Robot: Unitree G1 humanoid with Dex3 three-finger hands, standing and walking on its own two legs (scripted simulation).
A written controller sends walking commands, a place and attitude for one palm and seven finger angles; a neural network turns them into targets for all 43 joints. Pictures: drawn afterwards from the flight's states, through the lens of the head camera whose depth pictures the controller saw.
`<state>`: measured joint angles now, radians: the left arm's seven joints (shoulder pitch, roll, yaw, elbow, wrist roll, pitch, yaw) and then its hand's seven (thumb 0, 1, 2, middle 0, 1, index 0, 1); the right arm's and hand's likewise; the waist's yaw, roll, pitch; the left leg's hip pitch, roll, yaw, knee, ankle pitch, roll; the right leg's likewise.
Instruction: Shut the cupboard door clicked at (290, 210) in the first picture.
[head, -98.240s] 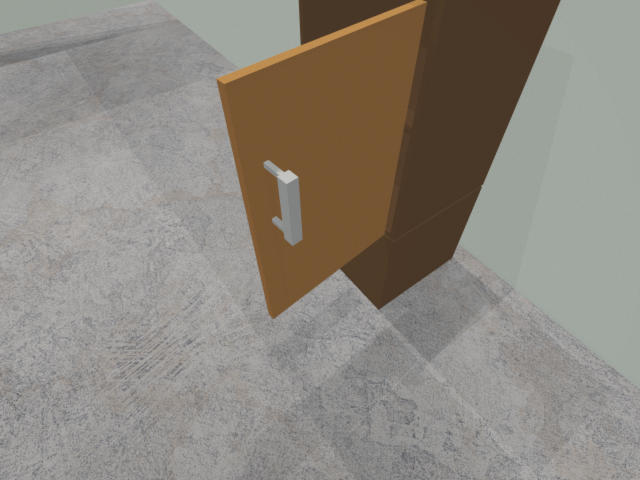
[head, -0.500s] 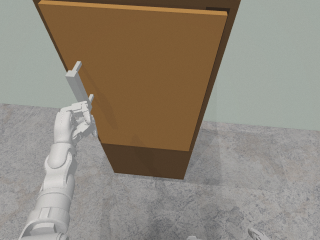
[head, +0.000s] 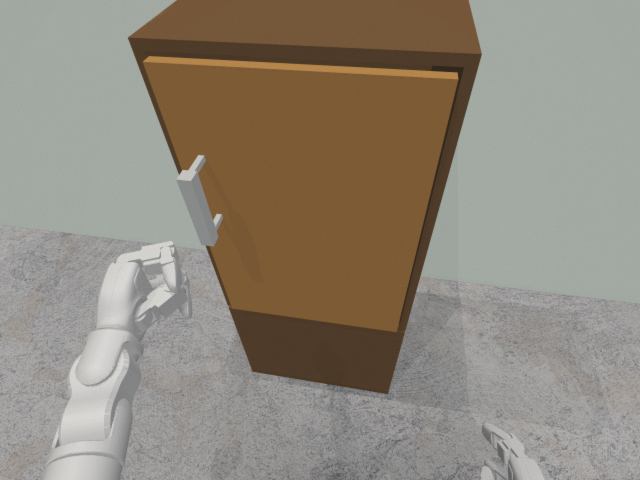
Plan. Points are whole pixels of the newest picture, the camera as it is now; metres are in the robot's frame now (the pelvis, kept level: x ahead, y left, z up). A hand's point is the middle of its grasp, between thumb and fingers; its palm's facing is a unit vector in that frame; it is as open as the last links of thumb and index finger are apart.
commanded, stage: draw the hand back to the body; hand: left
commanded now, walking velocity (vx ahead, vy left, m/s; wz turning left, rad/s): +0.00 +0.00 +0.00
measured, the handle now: (204, 201) +0.51 +0.23 +0.06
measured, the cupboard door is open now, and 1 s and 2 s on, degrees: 0 0 0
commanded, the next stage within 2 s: step back with the hand held close in 1.18 s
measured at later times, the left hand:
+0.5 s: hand (95, 326) +0.23 +0.24 +0.15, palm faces +0.36 -0.88 -0.31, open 3.9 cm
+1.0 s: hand (17, 345) +0.19 +0.27 +0.18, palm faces +0.49 -0.78 -0.39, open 7.2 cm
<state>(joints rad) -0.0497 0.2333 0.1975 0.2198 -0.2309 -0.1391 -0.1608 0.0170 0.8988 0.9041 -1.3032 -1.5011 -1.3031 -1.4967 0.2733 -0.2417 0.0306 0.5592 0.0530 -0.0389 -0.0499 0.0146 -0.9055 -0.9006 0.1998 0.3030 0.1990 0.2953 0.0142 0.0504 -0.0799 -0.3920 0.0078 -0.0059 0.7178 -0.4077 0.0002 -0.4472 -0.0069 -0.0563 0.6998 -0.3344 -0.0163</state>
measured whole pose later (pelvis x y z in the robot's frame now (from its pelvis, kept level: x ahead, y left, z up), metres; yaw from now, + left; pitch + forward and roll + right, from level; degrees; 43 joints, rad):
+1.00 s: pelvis +0.01 +0.00 +0.02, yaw +0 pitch -4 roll +0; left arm 0.43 0.32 0.34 -0.35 -0.06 -0.07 0.11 0.01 0.89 0.90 -0.26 -0.35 -0.26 -0.35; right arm 0.19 -0.23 0.02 0.64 0.01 -0.11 -0.08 0.02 -0.91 -0.90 0.20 0.30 0.20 0.30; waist 0.08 0.08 0.01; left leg -0.06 0.00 -0.01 0.42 -0.29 0.01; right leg -0.12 -0.01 -0.06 0.44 -0.24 -0.01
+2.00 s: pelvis -0.07 +0.02 +0.01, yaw +1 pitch +0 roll -1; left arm 0.53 0.39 0.40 -0.49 -0.02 -0.17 0.16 0.02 0.89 0.90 -0.22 -0.30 -0.22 -0.30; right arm 0.25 -0.22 0.01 0.57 0.00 -0.03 -0.08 0.01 -0.90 -0.90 0.20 0.30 0.20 0.30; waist 0.00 0.00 -0.03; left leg -0.41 -0.01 -0.01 0.67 -0.30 0.03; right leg -0.41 -0.02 -0.06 0.56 -0.16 0.00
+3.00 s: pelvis -0.25 -0.01 +0.01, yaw -2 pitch +2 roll -2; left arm 0.67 0.54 0.48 -0.63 -0.07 -0.23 0.12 0.01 0.88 0.90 -0.22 -0.30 -0.22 -0.30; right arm 0.21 -0.17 0.03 0.62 0.00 -0.07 -0.05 0.01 -0.90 -0.90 0.20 0.30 0.20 0.30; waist -0.03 -0.03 -0.07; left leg -0.51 0.04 0.00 0.63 -0.17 -0.02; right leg -0.13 0.06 0.03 0.50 -0.41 -0.02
